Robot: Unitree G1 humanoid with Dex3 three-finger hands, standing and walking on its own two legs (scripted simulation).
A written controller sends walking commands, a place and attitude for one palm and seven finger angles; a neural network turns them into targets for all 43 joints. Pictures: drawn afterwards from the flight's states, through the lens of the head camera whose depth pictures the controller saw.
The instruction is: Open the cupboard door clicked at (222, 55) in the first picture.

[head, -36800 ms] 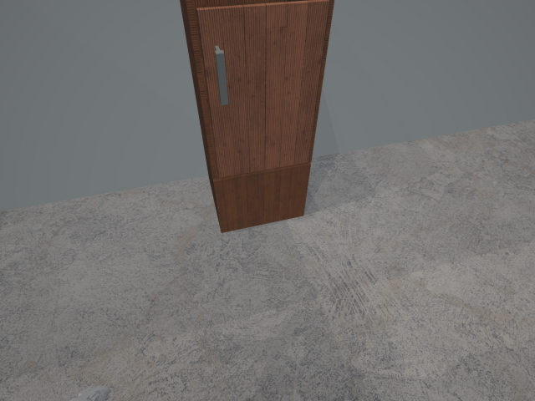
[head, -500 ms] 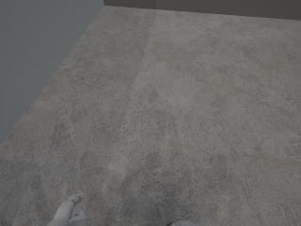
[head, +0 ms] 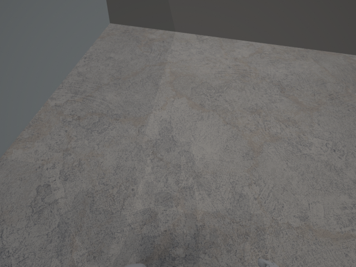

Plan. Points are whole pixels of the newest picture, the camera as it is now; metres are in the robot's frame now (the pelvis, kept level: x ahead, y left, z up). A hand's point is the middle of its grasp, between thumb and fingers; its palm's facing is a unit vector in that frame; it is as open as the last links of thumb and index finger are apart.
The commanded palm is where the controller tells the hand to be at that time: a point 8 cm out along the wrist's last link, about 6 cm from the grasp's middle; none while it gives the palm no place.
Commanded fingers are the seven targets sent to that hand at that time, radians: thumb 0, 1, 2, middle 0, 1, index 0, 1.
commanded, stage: walk to a spot facing it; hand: left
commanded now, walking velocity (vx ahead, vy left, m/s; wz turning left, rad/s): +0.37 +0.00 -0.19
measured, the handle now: out of the picture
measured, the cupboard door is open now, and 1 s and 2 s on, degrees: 43 43 43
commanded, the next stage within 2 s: turn to face it in 0.48 s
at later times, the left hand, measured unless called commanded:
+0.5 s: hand (143, 204) +0.31 +0.12 -0.15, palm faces -0.04 -0.98 -0.19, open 7.4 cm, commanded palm none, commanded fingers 0.00 0.90 0.90 -0.20 -0.30 -0.20 -0.30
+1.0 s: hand (138, 172) +0.42 +0.16 -0.16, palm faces +0.18 -0.96 -0.21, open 7.4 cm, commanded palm none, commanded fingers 0.00 0.90 0.90 -0.20 -0.30 -0.20 -0.30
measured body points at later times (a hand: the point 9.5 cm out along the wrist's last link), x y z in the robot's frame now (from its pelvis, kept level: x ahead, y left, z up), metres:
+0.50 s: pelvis +0.21 -0.05 +0.01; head +0.23 -0.06 +0.46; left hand +0.31 +0.17 -0.13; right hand +0.14 -0.28 -0.14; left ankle +0.17 +0.08 -0.65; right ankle +0.22 -0.16 -0.72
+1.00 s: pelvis +0.35 -0.04 +0.01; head +0.40 -0.03 +0.46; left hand +0.41 +0.21 -0.14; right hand +0.45 -0.27 -0.14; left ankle +0.42 +0.07 -0.72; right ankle +0.37 -0.19 -0.69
